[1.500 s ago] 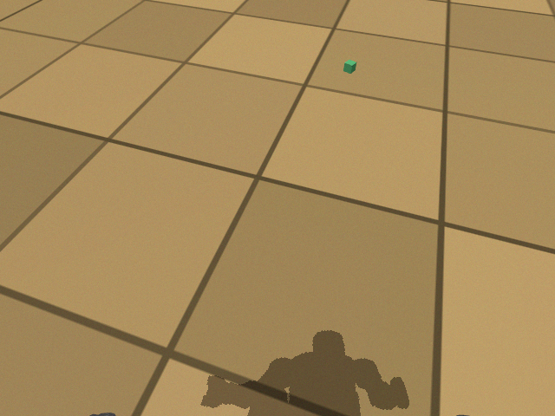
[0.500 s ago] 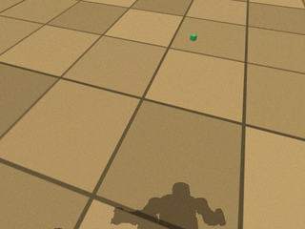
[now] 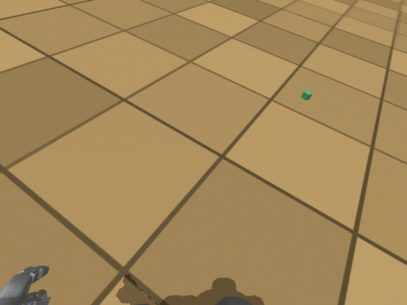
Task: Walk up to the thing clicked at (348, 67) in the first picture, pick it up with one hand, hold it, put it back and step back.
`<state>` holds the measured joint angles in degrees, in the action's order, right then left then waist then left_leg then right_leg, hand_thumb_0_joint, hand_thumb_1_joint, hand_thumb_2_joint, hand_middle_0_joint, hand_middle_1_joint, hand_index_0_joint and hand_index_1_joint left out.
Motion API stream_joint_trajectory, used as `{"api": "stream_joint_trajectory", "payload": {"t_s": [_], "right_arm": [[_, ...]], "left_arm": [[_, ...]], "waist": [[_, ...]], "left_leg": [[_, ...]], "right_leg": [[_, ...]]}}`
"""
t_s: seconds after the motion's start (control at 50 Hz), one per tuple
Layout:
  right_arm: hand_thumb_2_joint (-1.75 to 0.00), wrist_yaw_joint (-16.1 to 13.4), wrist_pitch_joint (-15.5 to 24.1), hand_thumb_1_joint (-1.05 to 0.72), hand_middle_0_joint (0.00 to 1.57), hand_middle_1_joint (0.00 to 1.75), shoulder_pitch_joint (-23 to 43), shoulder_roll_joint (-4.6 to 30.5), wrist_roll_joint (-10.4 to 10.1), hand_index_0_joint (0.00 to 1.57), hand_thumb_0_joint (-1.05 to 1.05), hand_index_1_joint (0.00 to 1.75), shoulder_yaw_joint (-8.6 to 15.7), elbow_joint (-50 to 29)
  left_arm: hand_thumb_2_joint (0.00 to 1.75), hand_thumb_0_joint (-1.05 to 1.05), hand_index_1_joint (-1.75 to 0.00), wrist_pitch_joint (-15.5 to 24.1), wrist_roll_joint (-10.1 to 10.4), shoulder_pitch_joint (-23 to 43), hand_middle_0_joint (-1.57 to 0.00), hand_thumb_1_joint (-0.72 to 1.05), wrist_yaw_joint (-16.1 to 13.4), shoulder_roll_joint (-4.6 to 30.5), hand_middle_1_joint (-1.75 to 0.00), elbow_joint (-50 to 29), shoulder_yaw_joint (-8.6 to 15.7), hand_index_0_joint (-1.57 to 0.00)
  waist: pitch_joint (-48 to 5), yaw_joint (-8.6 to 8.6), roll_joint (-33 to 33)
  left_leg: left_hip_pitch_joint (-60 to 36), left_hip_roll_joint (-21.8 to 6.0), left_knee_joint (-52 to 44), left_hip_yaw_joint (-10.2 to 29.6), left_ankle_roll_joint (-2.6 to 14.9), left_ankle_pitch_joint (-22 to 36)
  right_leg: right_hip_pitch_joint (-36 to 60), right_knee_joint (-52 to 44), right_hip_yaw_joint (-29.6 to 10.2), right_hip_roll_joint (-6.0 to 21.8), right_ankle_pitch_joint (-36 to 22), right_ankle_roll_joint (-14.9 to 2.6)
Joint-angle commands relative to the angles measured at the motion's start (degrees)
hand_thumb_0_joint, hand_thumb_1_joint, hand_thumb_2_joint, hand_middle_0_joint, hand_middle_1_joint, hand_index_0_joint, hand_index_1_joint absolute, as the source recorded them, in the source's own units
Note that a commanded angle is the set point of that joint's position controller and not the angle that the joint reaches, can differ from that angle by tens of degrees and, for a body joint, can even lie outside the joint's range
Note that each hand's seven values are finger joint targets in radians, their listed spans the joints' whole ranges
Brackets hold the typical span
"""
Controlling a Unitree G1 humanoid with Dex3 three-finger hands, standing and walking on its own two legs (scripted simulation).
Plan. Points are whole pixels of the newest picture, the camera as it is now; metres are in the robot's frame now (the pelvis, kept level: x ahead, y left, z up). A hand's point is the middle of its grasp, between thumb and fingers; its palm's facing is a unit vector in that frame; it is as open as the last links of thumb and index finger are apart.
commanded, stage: walk up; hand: left
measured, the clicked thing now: (306, 95) +2.00 -1.06 -0.72
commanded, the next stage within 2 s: none
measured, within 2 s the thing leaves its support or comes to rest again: neither
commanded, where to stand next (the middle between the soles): +1.90 -1.51 m, yaw +44 degrees
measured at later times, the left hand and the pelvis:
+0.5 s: hand (128, 216) +0.33 +0.18 -0.13, palm faces +0.23 -0.92 -0.32, open 7.4 cm; pelvis +0.27 -0.13 -0.01, yaw +15 degrees
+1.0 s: hand (167, 171) +0.51 +0.10 -0.16, palm faces +0.31 -0.91 -0.28, open 7.4 cm; pelvis +0.55 -0.18 +0.00, yaw +23 degrees
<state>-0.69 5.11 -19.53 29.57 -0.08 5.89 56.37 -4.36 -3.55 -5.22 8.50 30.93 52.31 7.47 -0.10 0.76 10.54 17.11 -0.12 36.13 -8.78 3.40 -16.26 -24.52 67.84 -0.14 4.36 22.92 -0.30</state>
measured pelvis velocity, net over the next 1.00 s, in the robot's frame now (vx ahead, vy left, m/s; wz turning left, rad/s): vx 0.55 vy -0.18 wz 0.41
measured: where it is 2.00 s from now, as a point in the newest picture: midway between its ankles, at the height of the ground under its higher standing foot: (255, 169)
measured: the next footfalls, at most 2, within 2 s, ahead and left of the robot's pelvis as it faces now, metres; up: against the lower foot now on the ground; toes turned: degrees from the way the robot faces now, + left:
right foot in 0.42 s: +0.43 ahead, -0.23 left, +0.00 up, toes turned +9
left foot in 0.82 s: +0.57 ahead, -0.02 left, +0.00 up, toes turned +30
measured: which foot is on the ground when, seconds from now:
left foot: down 0.00-0.46, up 0.48-0.80, down 0.82-1.00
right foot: up 0.00-0.40, down 0.42-0.84, up 0.86-1.00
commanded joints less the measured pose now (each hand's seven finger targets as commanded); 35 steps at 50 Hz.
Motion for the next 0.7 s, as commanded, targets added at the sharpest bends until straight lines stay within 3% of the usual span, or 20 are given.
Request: {"api": "stream_joint_trajectory", "payload": {"t_s": [0.0,0.04,0.1,0.2,0.24,0.3,0.34,0.36,0.38,0.4,0.42,0.44,0.46,0.48,0.5,0.54,0.58,0.62,0.68], "right_arm": [[-0.90,-1.49,3.51,-0.90,0.20,0.30,3.21,16.33,0.10,0.20,0.00,0.30,2.69,-4.74],[-0.90,-1.29,4.19,-0.90,0.20,0.30,2.84,16.64,0.01,0.20,0.00,0.30,2.66,-4.47],[-0.90,-1.16,4.65,-0.90,0.20,0.30,-0.11,16.62,-0.25,0.20,0.00,0.30,2.79,-4.41],[-0.90,-1.33,4.12,-0.90,0.20,0.30,-4.71,16.90,-0.11,0.20,0.00,0.30,3.14,-5.34],[-0.90,-1.63,3.82,-0.90,0.20,0.30,-6.61,16.42,0.16,0.20,0.00,0.30,3.12,-5.75],[-0.90,-2.23,3.45,-0.90,0.20,0.30,-7.40,15.94,0.46,0.20,0.00,0.30,2.89,-6.60],[-0.90,-2.79,2.97,-0.90,0.20,0.30,-5.21,16.11,1.18,0.20,0.00,0.30,2.89,-7.84],[-0.90,-2.96,2.57,-0.90,0.20,0.30,-3.50,16.21,1.40,0.20,0.00,0.30,2.76,-8.57],[-0.90,-3.05,2.19,-0.90,0.20,0.30,-0.55,16.53,1.30,0.20,0.00,0.30,2.68,-9.50],[-0.90,-3.05,1.92,-0.90,0.20,0.30,1.94,14.83,1.11,0.20,0.00,0.30,1.86,-10.46],[-0.90,-3.03,2.23,-0.90,0.20,0.30,0.43,7.98,0.45,0.20,0.00,0.30,-0.66,-12.29],[-0.90,-3.41,1.97,-0.90,0.20,0.30,-0.84,8.68,-0.48,0.20,0.00,0.30,-0.51,-12.96],[-0.90,-3.85,1.93,-0.90,0.20,0.30,-0.34,10.13,0.29,0.20,0.00,0.30,-0.28,-10.12],[-0.90,-3.19,2.01,-0.90,0.20,0.30,1.64,11.27,-0.41,0.20,0.00,0.30,0.01,-8.40],[-0.90,-2.55,1.89,-0.90,0.20,0.30,1.71,11.23,-0.50,0.20,0.00,0.30,0.25,-7.09],[-0.90,-2.00,1.79,-0.90,0.20,0.30,-1.75,11.09,-0.02,0.20,0.00,0.30,0.92,-5.59],[-0.90,-1.08,1.50,-0.90,0.20,0.30,-1.13,10.70,0.40,0.20,0.00,0.30,1.27,-6.26],[-0.90,-0.83,1.34,-0.90,0.20,0.30,0.55,9.98,0.04,0.20,0.00,0.30,1.24,-7.64],[-0.90,-0.81,1.56,-0.90,0.20,0.30,-0.58,8.63,-0.72,0.20,0.00,0.30,0.83,-8.42]], "left_arm": [[0.90,0.00,-0.30,1.96,0.84,2.15,-0.20,0.90,1.87,10.63,-0.30,-2.68,1.48,-0.20],[0.90,0.00,-0.30,1.64,0.88,2.75,-0.20,0.90,2.40,10.11,-0.30,-3.45,0.89,-0.20],[0.90,0.00,-0.30,1.65,0.69,5.96,-0.20,0.90,2.58,9.99,-0.30,-4.90,0.46,-0.20],[0.90,0.00,-0.30,2.30,0.78,11.46,-0.20,0.90,2.00,9.15,-0.30,-8.31,0.32,-0.20],[0.90,0.00,-0.30,2.82,0.98,13.06,-0.20,0.90,1.77,8.79,-0.30,-9.05,0.26,-0.20],[0.90,0.00,-0.30,3.79,1.34,14.77,-0.20,0.90,1.62,7.65,-0.30,-10.80,0.05,-0.20],[0.90,0.00,-0.30,4.31,1.30,13.70,-0.20,0.90,1.44,7.31,-0.30,-11.17,0.64,-0.20],[0.90,0.00,-0.30,4.44,1.37,10.83,-0.20,0.90,1.30,7.26,-0.30,-10.55,1.05,-0.20],[0.90,0.00,-0.30,4.61,1.46,4.38,-0.20,0.90,1.09,7.62,-0.30,-9.04,1.77,-0.20],[0.90,0.00,-0.30,5.00,1.16,-7.62,-0.20,0.90,0.41,10.48,-0.30,-5.64,3.43,-0.20],[0.90,0.00,-0.30,5.70,0.33,-17.64,-0.20,0.90,-0.67,17.40,-0.30,-3.04,5.28,-0.20],[0.90,0.00,-0.30,5.86,1.70,-14.03,-0.20,0.90,-1.84,22.30,-0.30,-3.86,5.11,-0.20],[0.90,0.00,-0.30,5.89,2.06,-8.30,-0.20,0.90,-2.47,19.56,-0.30,-6.73,4.48,-0.20],[0.90,0.00,-0.30,5.83,2.69,-6.67,-0.20,0.90,-2.68,15.78,-0.30,-7.21,3.90,-0.20],[0.90,0.00,-0.30,5.94,2.28,-4.66,-0.20,0.90,-2.87,13.42,-0.30,-7.63,2.76,-0.20],[0.90,0.00,-0.30,6.25,2.26,-1.96,-0.20,0.90,-2.98,10.23,-0.30,-7.78,1.64,-0.20],[0.90,0.00,-0.30,6.28,2.18,-2.06,-0.20,0.90,-2.36,9.19,-0.30,-9.18,1.47,-0.20],[0.90,0.00,-0.30,6.01,1.75,-2.26,-0.20,0.90,-1.94,8.77,-0.30,-10.42,1.36,-0.20],[0.90,0.00,-0.30,5.25,1.25,-1.85,-0.20,0.90,-1.35,7.60,-0.30,-12.54,0.87,-0.20]], "waist": [[2.97,2.97,-12.71],[3.29,3.03,-14.18],[4.05,1.21,-13.80],[4.70,-2.05,-15.64],[5.50,-3.12,-16.19],[4.77,-3.49,-18.52],[2.29,-2.03,-19.72],[0.65,-0.42,-20.44],[-2.19,3.65,-19.60],[-7.72,10.38,-11.81],[-12.50,14.63,10.42],[-11.95,11.87,19.45],[-9.63,9.51,9.28],[-6.98,7.82,-0.44],[-4.36,6.07,-2.21],[-0.01,2.50,-0.17],[2.53,2.56,0.84],[4.02,2.99,0.73],[3.16,2.53,-1.01]], "left_leg": [[1.63,-15.53,-30.51,27.02,7.23,-24.83],[-1.32,-13.61,-29.75,24.32,6.61,-21.75],[-4.77,-10.93,-28.97,21.60,5.84,-16.11],[-13.28,-12.84,-27.25,22.66,8.86,-9.13],[-15.25,-13.14,-25.46,22.34,8.96,-4.55],[-18.60,-13.12,-19.10,19.92,8.57,11.24],[-15.88,-13.79,-13.42,18.98,7.83,20.71],[-12.46,-13.93,-10.51,18.68,7.45,23.40],[-5.76,-13.53,-2.89,16.85,6.84,25.82],[4.62,-10.24,13.64,13.77,4.82,23.32],[21.58,-1.36,35.21,5.92,1.79,6.61],[33.77,3.74,44.07,5.07,1.04,-16.55],[31.83,-1.51,46.72,10.72,1.47,-13.96],[28.94,-4.41,43.15,12.15,2.15,-6.75],[26.02,-5.42,38.86,11.96,2.22,-3.32],[20.14,-7.39,28.82,9.76,0.30,-3.30],[19.95,-6.48,22.82,6.96,-1.09,-3.19],[19.75,-5.68,15.17,5.04,-2.06,-0.58],[7.87,-4.49,7.05,3.08,-1.09,8.87]], "right_leg": [[-8.74,-0.42,-5.35,5.37,-9.32,1.63],[-11.76,-2.13,-5.07,4.50,-13.64,2.31],[-13.87,-7.37,-4.25,3.73,-17.38,2.85],[-19.44,-15.45,-4.70,5.22,-17.44,3.29],[-20.51,-18.91,-5.03,5.70,-16.71,2.75],[-18.38,-27.82,-4.41,5.91,-13.23,1.26],[-10.87,-31.63,-2.21,5.00,-8.83,-0.20],[-4.87,-31.37,-0.70,3.70,-6.86,-0.94],[6.48,-33.07,0.45,2.30,-6.58,-1.97],[23.38,-36.06,0.23,0.77,-7.74,-3.11],[34.80,-47.06,-15.49,10.47,8.71,-2.92],[39.25,-59.03,-36.85,19.93,10.74,-5.14],[33.24,-56.01,-35.09,21.06,8.86,-7.56],[27.11,-53.44,-24.32,18.02,7.68,-8.62],[21.24,-52.42,-17.89,14.71,7.95,-7.89],[13.23,-51.83,-7.90,11.53,1.94,-10.19],[11.25,-54.03,-4.52,11.30,3.17,-13.43],[10.87,-56.10,-2.40,10.82,2.90,-13.75],[5.36,-56.00,2.22,9.59,2.84,-12.70]]}}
